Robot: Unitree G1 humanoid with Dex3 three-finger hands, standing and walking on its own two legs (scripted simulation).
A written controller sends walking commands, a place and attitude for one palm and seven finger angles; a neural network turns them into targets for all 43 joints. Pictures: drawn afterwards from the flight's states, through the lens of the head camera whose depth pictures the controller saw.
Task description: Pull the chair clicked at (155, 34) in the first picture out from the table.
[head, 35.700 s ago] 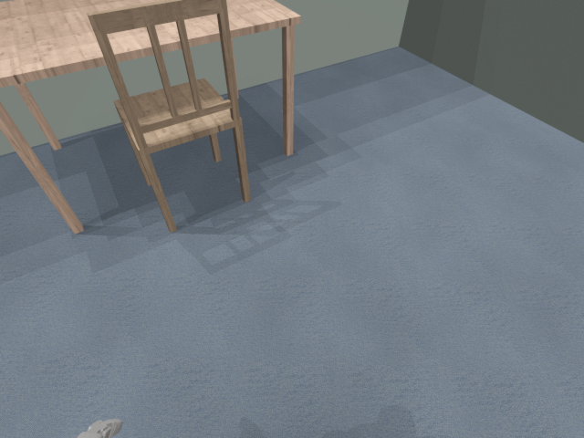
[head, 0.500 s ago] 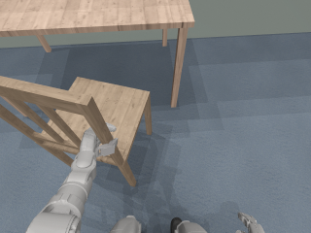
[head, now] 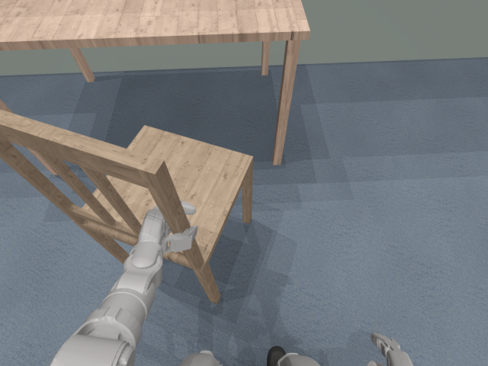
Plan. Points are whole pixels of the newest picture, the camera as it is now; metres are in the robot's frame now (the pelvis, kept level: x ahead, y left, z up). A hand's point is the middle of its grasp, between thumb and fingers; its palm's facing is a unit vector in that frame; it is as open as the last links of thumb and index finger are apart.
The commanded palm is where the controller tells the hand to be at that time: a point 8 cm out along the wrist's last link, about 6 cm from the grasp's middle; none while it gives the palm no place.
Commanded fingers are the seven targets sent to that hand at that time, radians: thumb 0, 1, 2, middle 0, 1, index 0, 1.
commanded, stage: step backward, pulling the chair out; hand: left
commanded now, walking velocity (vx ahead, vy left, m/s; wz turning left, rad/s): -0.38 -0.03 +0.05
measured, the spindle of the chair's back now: (82, 191) +0.45 +0.35 -0.07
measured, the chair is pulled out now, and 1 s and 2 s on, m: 0.38 0.53 0.53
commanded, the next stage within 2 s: stop walking, hand still on the chair in 0.60 s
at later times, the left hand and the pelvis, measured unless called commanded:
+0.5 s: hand (185, 279) +0.26 +0.11 -0.07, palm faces -0.07 -0.98 -0.17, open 6.2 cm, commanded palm +0.24 +0.17 -0.06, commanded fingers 0.00 0.90 0.90 -0.50 -1.45 -0.50 -1.45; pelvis -0.08 +0.00 +0.00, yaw +1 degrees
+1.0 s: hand (186, 321) +0.20 +0.10 -0.06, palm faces -0.04 -0.99 -0.16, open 6.3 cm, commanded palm +0.18 +0.16 -0.05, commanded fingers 0.00 0.90 0.90 -0.50 -1.45 -0.50 -1.45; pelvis -0.09 -0.01 +0.01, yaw -1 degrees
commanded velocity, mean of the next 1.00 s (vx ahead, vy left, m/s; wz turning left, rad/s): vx -0.19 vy -0.04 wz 0.04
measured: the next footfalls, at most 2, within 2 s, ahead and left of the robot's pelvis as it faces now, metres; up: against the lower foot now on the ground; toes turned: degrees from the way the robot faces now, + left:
left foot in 0.06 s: -0.04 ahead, +0.12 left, +0.00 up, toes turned -1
right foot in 0.24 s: +0.02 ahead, -0.10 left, +0.00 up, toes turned -1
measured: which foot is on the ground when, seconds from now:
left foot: up 0.00-0.04, down 0.06-1.00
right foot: down 0.00-0.12, up 0.14-0.22, down 0.24-1.00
